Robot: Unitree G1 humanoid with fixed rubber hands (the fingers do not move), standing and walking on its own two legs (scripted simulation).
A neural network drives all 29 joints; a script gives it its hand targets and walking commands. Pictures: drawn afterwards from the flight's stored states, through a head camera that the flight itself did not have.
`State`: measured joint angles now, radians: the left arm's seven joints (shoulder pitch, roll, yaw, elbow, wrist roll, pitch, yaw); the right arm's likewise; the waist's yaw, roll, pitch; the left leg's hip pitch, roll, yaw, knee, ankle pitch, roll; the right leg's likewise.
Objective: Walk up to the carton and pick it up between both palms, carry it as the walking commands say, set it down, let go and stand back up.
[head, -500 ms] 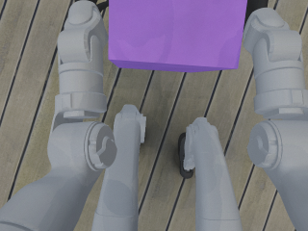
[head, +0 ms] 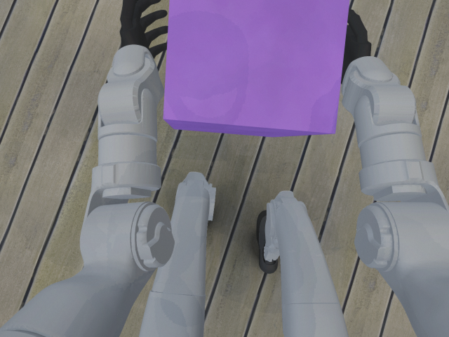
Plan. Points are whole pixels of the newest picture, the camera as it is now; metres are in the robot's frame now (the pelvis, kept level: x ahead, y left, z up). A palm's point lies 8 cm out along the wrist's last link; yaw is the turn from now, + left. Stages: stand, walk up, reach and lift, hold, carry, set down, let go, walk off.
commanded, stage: reach and lift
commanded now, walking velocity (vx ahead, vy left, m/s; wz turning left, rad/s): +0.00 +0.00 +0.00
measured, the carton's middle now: (240, 58) +0.53 +0.05 -0.10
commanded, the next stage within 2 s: none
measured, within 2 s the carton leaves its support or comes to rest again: neither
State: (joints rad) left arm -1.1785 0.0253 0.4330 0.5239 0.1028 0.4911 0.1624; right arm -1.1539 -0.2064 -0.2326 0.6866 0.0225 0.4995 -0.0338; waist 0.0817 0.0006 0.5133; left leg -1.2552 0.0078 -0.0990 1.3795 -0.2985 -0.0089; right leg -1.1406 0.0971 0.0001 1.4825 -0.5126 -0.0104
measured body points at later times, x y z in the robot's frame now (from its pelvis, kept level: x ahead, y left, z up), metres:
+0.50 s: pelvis +0.02 +0.00 +0.06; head +0.22 +0.04 +0.45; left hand +0.48 +0.20 +0.04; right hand +0.49 -0.11 +0.02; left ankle +0.19 +0.14 -0.57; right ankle +0.11 -0.11 -0.57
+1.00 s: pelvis +0.09 +0.00 +0.13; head +0.15 +0.03 +0.58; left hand +0.45 +0.20 +0.14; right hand +0.48 -0.11 +0.12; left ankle +0.19 +0.14 -0.57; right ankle +0.11 -0.11 -0.57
